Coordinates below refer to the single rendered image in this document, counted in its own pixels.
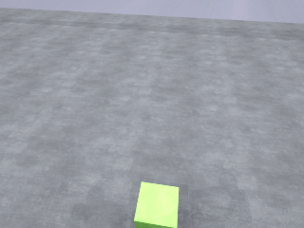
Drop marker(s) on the carton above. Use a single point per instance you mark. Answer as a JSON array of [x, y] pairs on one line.
[[157, 206]]

